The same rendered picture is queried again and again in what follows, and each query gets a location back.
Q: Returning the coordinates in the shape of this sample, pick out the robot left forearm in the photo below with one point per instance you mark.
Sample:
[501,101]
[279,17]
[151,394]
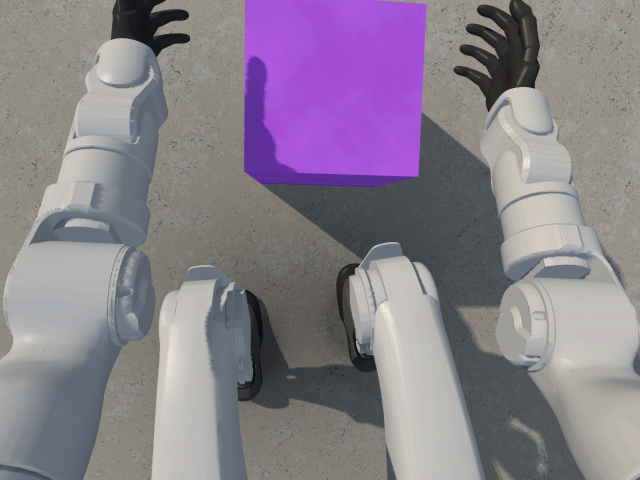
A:
[108,163]

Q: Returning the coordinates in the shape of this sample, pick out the robot left upper arm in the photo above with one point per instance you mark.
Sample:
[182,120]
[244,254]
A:
[71,308]

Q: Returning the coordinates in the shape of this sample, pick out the robot right shin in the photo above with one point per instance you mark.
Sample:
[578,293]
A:
[393,249]

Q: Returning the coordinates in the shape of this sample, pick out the robot right hand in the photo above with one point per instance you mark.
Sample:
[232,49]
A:
[517,65]

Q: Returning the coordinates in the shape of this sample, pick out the right robot foot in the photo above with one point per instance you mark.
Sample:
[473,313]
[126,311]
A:
[363,362]

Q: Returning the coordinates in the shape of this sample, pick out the carton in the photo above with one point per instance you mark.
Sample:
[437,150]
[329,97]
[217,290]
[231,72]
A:
[333,91]

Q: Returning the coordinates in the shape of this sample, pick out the robot right upper arm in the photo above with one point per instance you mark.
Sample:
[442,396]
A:
[577,340]

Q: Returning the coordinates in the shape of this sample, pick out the robot right forearm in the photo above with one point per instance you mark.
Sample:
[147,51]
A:
[544,231]

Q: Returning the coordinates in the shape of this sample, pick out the robot left hand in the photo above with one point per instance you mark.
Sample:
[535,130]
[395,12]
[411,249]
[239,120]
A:
[132,19]

